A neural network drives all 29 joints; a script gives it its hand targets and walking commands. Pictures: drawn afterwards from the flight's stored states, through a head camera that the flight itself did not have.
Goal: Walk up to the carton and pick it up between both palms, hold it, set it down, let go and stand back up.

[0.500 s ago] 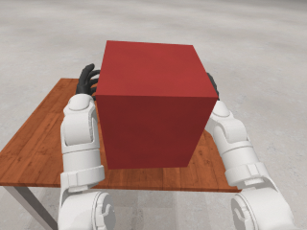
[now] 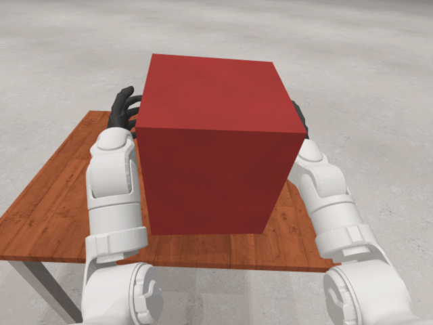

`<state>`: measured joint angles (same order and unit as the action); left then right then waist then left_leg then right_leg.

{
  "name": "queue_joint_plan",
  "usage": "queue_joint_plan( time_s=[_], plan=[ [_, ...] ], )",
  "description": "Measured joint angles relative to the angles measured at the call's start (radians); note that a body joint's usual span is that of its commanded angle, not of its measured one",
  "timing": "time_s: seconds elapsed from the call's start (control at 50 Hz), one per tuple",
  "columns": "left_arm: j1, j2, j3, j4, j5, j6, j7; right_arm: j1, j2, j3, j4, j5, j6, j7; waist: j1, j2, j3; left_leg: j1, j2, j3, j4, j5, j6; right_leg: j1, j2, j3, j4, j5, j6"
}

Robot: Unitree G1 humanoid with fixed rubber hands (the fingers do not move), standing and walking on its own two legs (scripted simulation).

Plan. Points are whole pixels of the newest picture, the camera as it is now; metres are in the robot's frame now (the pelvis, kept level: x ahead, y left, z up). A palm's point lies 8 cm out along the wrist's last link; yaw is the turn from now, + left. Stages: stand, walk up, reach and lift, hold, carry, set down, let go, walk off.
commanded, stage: hold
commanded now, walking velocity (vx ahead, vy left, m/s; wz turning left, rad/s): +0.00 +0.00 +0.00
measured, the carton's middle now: (211, 149) +0.37 +0.01 +0.19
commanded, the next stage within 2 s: none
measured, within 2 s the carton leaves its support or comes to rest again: neither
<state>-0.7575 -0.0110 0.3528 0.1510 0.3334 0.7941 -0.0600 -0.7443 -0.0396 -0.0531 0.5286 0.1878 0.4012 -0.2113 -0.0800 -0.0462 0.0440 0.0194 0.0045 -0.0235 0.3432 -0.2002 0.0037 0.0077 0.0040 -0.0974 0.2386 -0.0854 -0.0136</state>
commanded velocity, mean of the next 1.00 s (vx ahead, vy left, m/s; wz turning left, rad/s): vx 0.00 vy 0.00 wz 0.00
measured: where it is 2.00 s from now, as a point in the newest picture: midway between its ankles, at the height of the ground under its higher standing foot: outside the picture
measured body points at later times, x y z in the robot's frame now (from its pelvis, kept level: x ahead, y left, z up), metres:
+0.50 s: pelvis +0.00 +0.00 +0.00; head -0.05 +0.03 +0.45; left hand +0.38 +0.16 +0.23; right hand +0.38 -0.15 +0.20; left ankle +0.01 +0.11 -0.75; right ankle +0.04 -0.11 -0.75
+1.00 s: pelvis +0.00 +0.00 +0.00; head -0.05 +0.03 +0.45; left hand +0.38 +0.16 +0.23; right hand +0.38 -0.15 +0.20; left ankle +0.01 +0.11 -0.75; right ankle +0.04 -0.11 -0.75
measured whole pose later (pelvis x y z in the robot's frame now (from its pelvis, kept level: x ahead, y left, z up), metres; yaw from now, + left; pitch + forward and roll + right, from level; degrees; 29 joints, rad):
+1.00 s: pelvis +0.00 +0.00 +0.00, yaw -1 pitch -9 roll -1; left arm -0.72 -0.02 0.34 0.10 0.33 0.80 -0.06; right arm -0.71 -0.05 -0.03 0.48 0.21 0.40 -0.22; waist -0.09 -0.05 0.05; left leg 0.02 0.01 -0.01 0.35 -0.21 0.01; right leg 0.00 0.00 -0.09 0.25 -0.09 -0.01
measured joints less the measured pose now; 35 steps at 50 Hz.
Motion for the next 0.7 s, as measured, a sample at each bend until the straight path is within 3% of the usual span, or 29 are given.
queue_joint_plan(
  time_s=[0.26, 0.7],
  plan=[
    [0.042, -0.008, -0.022, -0.059, -0.003, 0.011, 0.0, 0.039, -0.011, 0.027, -0.051, 0.027, 0.004, -0.01, -0.013, 0.002, 0.007, 0.002, 0.0, 0.006, 0.006, -0.004, 0.002, 0.0, 0.0, 0.006, 0.006, -0.002, 0.002],
    [-0.007, 0.001, 0.001, 0.003, 0.004, 0.002, -0.003, -0.006, -0.003, 0.001, 0.003, 0.002, 0.002, 0.0, -0.003, -0.002, -0.002, -0.003, 0.0, 0.0, -0.002, 0.004, -0.001, -0.004, 0.0, 0.0, 0.0, 0.002, -0.001]
  ],
)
